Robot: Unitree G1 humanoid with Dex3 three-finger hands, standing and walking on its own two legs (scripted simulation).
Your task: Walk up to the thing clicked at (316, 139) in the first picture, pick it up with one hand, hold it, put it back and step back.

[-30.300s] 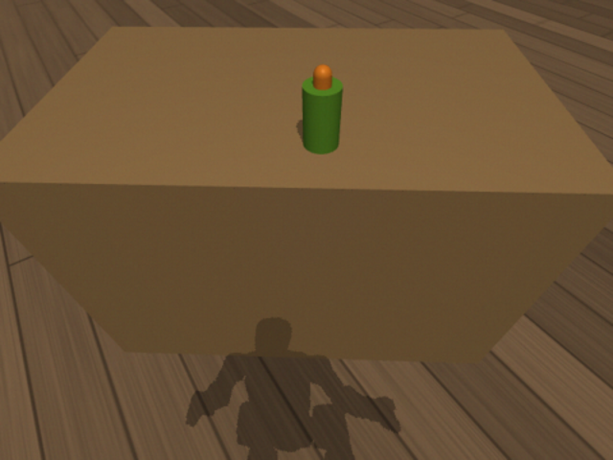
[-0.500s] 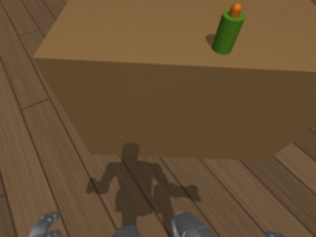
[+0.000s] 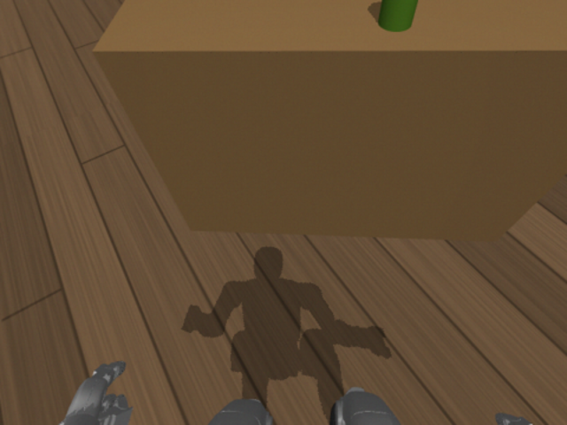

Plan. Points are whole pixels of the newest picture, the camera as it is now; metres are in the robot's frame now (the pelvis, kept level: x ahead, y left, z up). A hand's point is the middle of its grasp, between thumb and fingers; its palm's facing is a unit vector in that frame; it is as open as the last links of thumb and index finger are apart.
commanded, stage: step back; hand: right
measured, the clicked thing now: out of the picture +0.89 -0.19 +0.13
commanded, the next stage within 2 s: stand in 1.54 s
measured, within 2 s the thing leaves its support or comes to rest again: neither
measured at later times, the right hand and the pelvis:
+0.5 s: hand out of the picture -0.06 -0.29 -0.15, palm faces -0.03 +0.93 -0.36, open 7.4 cm; pelvis -0.17 -0.02 +0.01, yaw -2 degrees
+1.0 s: hand out of the picture -0.13 -0.27 -0.14, palm faces -0.07 +0.93 -0.35, open 7.4 cm; pelvis -0.21 -0.01 +0.01, yaw +1 degrees
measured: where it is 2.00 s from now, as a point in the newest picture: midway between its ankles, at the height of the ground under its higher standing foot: outside the picture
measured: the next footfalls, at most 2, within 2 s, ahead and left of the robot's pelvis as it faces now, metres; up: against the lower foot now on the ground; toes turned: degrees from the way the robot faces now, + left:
left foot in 0.02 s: +0.02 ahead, +0.13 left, +0.00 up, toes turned -2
right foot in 0.32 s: -0.14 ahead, -0.11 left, +0.00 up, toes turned +0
